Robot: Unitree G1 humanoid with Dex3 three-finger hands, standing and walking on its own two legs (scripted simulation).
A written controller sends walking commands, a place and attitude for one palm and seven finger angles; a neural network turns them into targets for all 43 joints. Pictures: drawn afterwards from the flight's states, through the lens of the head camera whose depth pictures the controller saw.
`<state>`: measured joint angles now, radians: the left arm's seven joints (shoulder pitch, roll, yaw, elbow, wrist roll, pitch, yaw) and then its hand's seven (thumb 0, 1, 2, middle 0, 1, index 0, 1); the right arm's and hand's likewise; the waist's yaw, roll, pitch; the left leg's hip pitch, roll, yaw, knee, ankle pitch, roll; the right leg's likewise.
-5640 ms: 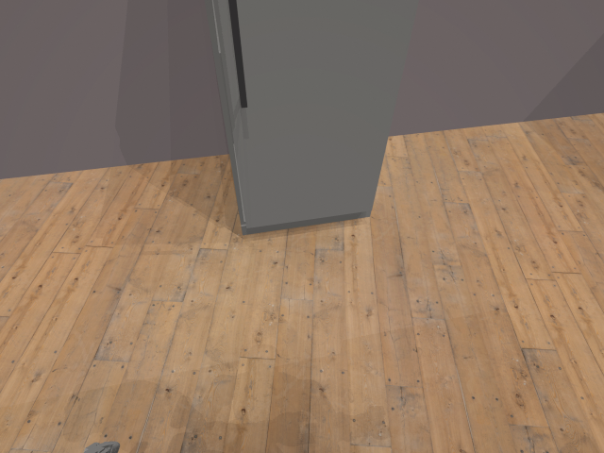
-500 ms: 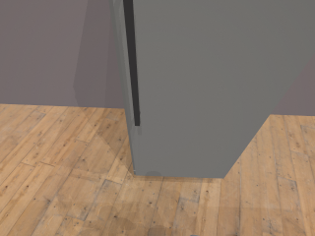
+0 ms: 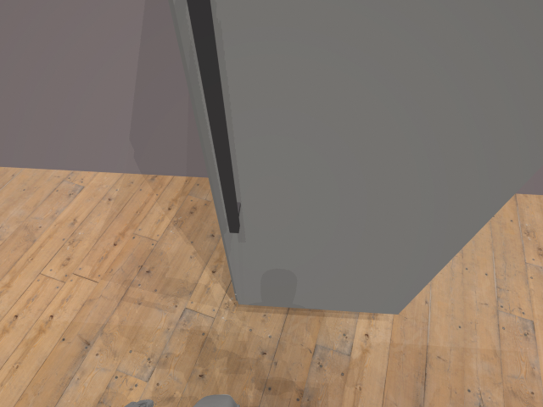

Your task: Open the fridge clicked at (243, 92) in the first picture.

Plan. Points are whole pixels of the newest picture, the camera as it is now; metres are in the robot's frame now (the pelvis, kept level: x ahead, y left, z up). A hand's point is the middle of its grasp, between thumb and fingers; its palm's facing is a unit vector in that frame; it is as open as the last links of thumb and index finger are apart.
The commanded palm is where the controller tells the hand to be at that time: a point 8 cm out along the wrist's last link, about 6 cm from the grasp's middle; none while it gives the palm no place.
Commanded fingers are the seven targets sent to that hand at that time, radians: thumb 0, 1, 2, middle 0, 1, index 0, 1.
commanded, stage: come to a stop and stand still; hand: left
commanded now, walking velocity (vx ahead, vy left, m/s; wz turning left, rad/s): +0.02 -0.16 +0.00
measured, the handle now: (222, 126) +0.46 +0.11 +0.16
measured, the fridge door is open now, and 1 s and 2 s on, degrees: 0 0 0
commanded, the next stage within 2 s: look again from close up in 1.42 s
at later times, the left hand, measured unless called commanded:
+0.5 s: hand out of the picture -0.01 +0.17 -0.17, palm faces -0.01 -0.98 -0.21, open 7.4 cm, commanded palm none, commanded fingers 0.00 0.90 0.90 -0.20 -0.30 -0.20 -0.30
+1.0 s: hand out of the picture -0.03 +0.10 -0.17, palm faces +0.03 -0.99 -0.14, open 7.3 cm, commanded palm none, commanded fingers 0.00 0.90 0.90 -0.20 -0.30 -0.20 -0.30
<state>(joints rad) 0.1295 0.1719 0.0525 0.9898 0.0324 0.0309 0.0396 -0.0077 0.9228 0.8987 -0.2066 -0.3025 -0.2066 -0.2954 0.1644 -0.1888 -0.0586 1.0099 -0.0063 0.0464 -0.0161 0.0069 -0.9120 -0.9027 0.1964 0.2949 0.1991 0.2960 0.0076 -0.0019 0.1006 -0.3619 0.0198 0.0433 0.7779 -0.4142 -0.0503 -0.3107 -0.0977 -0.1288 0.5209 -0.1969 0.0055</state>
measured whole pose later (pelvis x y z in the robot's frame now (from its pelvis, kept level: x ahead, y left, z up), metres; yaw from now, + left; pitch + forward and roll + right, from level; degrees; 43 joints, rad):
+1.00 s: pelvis -0.01 -0.04 +0.00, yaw -1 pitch -1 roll +0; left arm 0.31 0.08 0.01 1.15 0.00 0.00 0.04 0.00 0.91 0.90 -0.20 -0.30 -0.20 -0.29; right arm 0.32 -0.10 -0.01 1.18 -0.01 0.01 -0.04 0.01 -0.91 -0.90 0.20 0.30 0.20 0.30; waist -0.01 0.01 0.04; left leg -0.22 0.10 0.03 0.43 -0.19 -0.07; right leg -0.09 0.02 -0.07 0.43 -0.32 -0.04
